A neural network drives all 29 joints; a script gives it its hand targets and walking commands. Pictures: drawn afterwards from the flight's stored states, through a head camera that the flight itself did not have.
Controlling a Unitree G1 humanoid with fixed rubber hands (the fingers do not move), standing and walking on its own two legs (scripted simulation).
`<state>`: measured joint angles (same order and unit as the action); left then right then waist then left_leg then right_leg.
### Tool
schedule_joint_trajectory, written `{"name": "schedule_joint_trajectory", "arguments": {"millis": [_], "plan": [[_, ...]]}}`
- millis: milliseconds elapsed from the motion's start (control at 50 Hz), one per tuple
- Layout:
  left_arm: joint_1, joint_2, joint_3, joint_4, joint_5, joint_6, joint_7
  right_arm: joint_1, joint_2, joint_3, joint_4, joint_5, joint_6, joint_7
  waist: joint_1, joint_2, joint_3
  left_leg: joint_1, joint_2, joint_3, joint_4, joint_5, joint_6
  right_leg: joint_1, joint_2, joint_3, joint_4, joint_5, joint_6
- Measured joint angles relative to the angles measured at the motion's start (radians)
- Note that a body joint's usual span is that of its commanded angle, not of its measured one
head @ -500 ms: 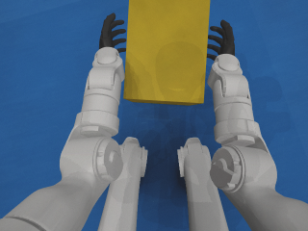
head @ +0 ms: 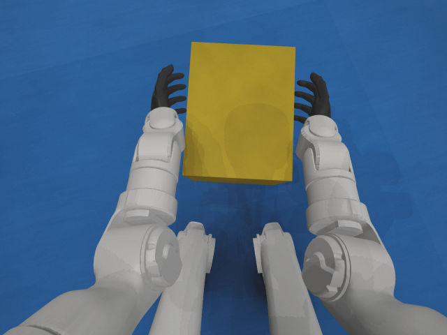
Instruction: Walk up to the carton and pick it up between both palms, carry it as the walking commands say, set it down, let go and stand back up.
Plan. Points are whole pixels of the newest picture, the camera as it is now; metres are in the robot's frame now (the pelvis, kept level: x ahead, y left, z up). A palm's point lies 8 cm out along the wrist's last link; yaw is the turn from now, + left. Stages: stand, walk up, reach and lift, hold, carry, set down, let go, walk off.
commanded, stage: reach and lift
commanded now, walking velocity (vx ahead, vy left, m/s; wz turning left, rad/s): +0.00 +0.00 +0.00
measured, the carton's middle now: (237, 123) +0.49 -0.01 -0.14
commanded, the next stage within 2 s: none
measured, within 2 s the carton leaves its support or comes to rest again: neither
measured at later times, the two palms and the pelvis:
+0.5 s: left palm (151, 103) +0.45 +0.12 +0.03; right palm (335, 112) +0.44 -0.14 +0.02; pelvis +0.02 +0.00 +0.06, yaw +0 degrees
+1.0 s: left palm (133, 94) +0.43 +0.12 +0.10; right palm (363, 104) +0.42 -0.14 +0.10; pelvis +0.04 +0.00 +0.13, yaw +0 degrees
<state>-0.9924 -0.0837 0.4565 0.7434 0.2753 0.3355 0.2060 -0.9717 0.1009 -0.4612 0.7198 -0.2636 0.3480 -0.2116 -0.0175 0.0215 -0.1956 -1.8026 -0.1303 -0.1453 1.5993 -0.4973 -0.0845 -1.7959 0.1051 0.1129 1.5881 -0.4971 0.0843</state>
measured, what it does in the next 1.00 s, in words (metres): rises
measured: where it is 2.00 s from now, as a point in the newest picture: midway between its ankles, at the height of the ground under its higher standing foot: (230, 288)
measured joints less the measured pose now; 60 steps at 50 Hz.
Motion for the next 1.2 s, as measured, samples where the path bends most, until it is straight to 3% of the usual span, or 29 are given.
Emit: {"name": "schedule_joint_trajectory", "arguments": {"millis": [360,800,1040,1200], "plan": [[0.116,-0.039,-0.025,-0.024,-0.005,-0.019,0.005,0.113,0.025,0.015,-0.018,0.0,-0.02,-0.007,-0.004,0.003,-0.019,0.193,0.005,-0.006,-0.147,0.017,0.017,0.197,-0.005,0.012,-0.154,0.018,-0.002],[0.27,-0.076,-0.023,-0.062,0.008,-0.047,-0.022,0.257,0.061,0.033,-0.047,-0.012,-0.042,0.037,-0.006,0.002,-0.011,0.48,0.023,-0.015,-0.382,0.067,0.03,0.482,-0.013,0.025,-0.388,0.07,-0.017],[0.362,-0.097,-0.034,-0.1,0.014,-0.051,-0.055,0.342,0.084,0.048,-0.079,-0.015,-0.047,0.037,-0.003,-0.003,0.005,0.655,0.039,-0.018,-0.533,0.106,0.034,0.654,-0.017,0.034,-0.536,0.112,-0.028],[0.418,-0.101,-0.037,-0.133,0.026,-0.039,-0.106,0.399,0.094,0.049,-0.114,-0.026,-0.035,0.089,-0.004,-0.008,0.034,0.795,0.05,-0.022,-0.654,0.144,0.036,0.792,-0.024,0.037,-0.653,0.149,-0.036]]}}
